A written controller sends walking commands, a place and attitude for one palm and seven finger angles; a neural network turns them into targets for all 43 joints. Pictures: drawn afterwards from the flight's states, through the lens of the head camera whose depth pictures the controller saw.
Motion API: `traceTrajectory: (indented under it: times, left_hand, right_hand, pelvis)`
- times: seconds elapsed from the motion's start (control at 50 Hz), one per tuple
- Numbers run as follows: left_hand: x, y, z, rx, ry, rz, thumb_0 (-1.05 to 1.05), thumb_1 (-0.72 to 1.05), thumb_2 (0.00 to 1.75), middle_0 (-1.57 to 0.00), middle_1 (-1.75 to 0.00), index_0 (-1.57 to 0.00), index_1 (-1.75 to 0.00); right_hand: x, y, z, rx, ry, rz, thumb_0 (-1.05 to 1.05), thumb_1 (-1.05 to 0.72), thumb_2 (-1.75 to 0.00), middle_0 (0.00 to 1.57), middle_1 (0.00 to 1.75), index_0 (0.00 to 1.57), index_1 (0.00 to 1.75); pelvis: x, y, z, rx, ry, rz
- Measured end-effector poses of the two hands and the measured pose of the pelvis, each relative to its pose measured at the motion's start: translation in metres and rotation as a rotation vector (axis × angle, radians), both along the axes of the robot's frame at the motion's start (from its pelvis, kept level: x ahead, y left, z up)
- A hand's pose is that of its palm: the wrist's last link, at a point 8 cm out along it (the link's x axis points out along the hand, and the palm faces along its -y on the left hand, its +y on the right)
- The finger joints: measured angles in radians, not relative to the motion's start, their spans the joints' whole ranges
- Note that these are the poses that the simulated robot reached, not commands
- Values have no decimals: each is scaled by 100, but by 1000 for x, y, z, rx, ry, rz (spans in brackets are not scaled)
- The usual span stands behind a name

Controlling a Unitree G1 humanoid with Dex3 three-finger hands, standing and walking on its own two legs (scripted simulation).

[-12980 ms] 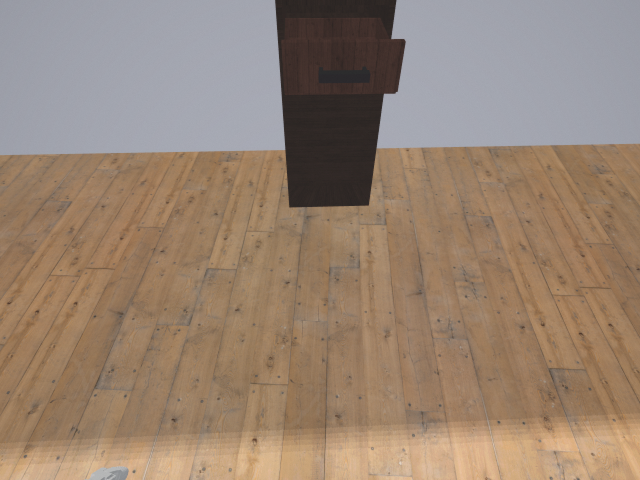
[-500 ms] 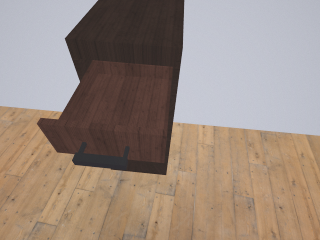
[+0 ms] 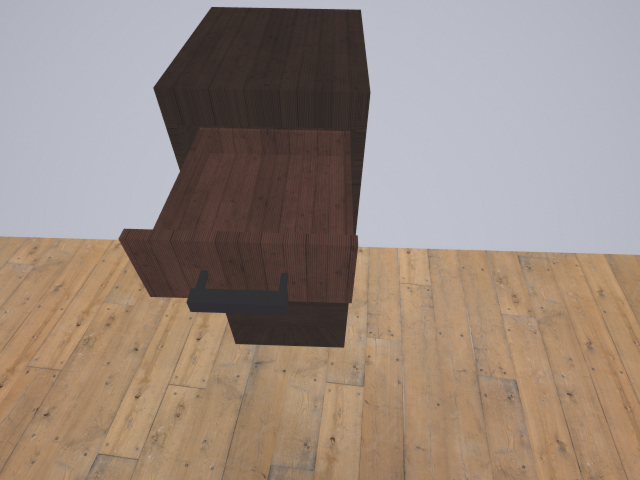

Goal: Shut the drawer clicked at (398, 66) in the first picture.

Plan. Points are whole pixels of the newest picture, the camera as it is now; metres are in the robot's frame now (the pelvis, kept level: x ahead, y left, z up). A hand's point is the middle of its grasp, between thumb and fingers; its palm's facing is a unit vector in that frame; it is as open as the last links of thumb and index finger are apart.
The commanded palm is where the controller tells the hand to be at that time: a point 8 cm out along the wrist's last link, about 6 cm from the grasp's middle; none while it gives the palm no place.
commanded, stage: come to a stop and stand still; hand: left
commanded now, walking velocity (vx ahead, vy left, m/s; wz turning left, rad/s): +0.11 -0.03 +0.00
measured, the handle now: (241, 289) +0.37 +0.14 +0.02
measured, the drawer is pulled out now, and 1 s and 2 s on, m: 0.29 0.29 0.29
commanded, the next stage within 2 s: look again from close up in 0.68 s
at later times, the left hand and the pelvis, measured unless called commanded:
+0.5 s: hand out of the picture +0.02 +0.16 -0.18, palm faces +0.03 -0.99 -0.13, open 7.3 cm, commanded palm none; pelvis +0.03 +0.01 +0.00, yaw +0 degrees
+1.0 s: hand out of the picture +0.03 +0.16 -0.17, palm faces +0.03 -0.99 -0.16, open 7.4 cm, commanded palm none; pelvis +0.05 +0.00 +0.01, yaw +0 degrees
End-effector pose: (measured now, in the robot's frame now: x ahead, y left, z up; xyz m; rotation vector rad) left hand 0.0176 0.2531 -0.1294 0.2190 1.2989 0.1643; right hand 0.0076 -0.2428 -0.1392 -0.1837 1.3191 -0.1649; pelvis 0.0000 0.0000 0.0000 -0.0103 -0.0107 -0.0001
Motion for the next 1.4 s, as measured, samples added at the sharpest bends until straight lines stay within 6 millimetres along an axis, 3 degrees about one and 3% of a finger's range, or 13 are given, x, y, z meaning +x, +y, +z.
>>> traceTrajectory:
  times: [0.08, 0.14, 0.22, 0.32, 0.44, 0.66, 0.9, 1.38, 1.4]
  left_hand:
    - [-7, -12, -3, -2, 1, 6, 0, 91, 90, -20, -30, -20, -30]
    - [-18, -24, -6, -28, 23, 29, 0, 91, 90, -20, -30, -20, -30]
    - [-25, -39, -12, -83, 67, 35, 0, 91, 90, -20, -30, -20, -30]
    - [-18, -47, -30, -149, 94, 46, 0, 90, 90, -20, -30, -20, -30]
    - [-6, -44, -23, -140, 99, 53, 1, 92, 90, -20, -30, -20, -30]
    - [2, -32, -14, -94, 122, 52, 0, 91, 90, -20, -30, -20, -30]
    - [10, -36, -11, -91, 110, 56, 0, 91, 90, -20, -30, -20, -30]
    - [-5, -51, -10, -93, 129, 62, 0, 91, 90, -20, -30, -20, -30]
    - [5, -50, -6, -100, 77, 96, 0, 91, 90, -20, -30, -20, -30]
  right_hand:
    - [-26, -10, -5, 0, 75, -29, 0, -91, -90, 20, 30, 21, 30]
    - [-31, -11, -2, 1, 104, -40, 0, -91, -90, 20, 30, 20, 30]
    - [-23, -1, 6, 3, 87, -49, 0, -91, -90, 19, 30, 20, 30]
    - [-9, 23, 1, 7, 69, -24, 0, -91, -90, 19, 30, 20, 30]
    - [6, 43, 1, 39, 90, -9, 2, -93, -90, 20, 30, 20, 30]
    - [26, 36, 1, 35, 82, -16, 1, -93, -90, 20, 30, 20, 30]
    - [39, 30, 2, 30, 70, -1, 1, -92, -90, 20, 30, 20, 30]
    - [26, 25, 1, 49, 98, -6, 1, -92, -90, 20, 30, 20, 30]
    - [28, 23, 2, 43, 70, -7, 1, -92, -90, 20, 30, 20, 30]
  pelvis:
    - [0, -7, -3, 9, 6, -1]
    - [3, -7, 0, -2, 5, 5]
    - [9, -4, 3, -6, 4, 10]
    - [18, 4, -4, -13, -3, 12]
    - [30, 8, 2, 5, 1, 6]
    - [41, 10, 6, 13, -3, 3]
    - [46, 7, 8, 18, -6, 5]
    - [44, -3, 9, 13, -3, 10]
    - [42, -3, 8, 11, -1, 14]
